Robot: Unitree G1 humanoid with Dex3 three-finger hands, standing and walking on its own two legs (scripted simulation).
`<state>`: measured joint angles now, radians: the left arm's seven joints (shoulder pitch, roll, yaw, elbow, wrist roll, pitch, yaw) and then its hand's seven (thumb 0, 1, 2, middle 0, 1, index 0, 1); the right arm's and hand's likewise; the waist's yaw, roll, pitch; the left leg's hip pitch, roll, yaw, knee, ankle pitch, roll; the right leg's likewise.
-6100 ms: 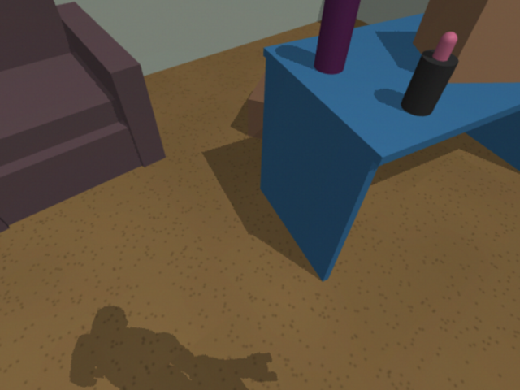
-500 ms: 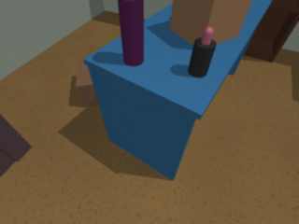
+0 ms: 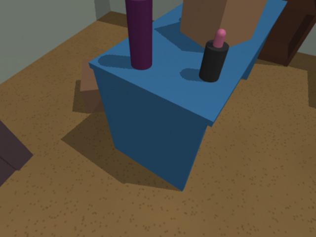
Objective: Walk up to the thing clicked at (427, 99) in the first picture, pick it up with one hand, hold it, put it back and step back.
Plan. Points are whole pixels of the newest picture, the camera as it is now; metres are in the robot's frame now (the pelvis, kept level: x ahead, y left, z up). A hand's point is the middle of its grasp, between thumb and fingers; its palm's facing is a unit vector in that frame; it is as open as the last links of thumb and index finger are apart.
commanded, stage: stand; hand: left
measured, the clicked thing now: (214, 55) +0.74 -0.24 +0.06
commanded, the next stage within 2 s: walk up in 0.32 s
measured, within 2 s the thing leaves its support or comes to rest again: neither
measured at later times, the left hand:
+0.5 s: hand out of the picture +0.10 +0.26 -0.15, palm faces +0.08 -0.94 -0.34, open 7.4 cm
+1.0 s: hand out of the picture +0.09 +0.09 -0.19, palm faces +0.32 -0.90 -0.30, open 7.4 cm
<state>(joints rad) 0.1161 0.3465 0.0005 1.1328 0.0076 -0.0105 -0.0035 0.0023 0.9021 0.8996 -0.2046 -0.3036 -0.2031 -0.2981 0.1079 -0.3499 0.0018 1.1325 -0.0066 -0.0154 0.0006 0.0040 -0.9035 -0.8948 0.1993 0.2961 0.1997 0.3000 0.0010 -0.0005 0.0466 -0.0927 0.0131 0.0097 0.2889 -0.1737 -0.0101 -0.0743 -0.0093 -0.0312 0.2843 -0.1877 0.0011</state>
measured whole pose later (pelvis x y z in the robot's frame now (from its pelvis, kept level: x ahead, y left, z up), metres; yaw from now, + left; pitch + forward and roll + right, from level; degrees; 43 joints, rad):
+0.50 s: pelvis +0.01 -0.04 -0.01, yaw +5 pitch +0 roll +2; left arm 0.10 0.46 0.14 0.87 0.08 0.08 -0.11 0.00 0.90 0.90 -0.20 -0.30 -0.20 -0.30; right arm 0.33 -0.36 -0.07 1.03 -0.03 -0.07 -0.05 0.00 -0.90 -0.89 0.21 0.30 0.21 0.30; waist 0.01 -0.11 0.06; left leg -0.20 -0.01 -0.08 0.43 -0.24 -0.03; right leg -0.44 -0.05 0.11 0.94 -0.39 0.01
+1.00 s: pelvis +0.11 -0.19 -0.04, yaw +20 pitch -2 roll +0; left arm 0.26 0.42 0.11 0.70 0.07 0.11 -0.09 0.00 0.90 0.90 -0.21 -0.30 -0.21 -0.30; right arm 0.37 -0.45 -0.07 0.85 -0.03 -0.12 -0.09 0.00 -0.90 -0.89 0.20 0.30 0.20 0.30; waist 0.06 -0.09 0.10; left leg -0.43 -0.01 0.08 0.71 -0.25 0.06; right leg -0.35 0.00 -0.08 0.89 -0.47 -0.05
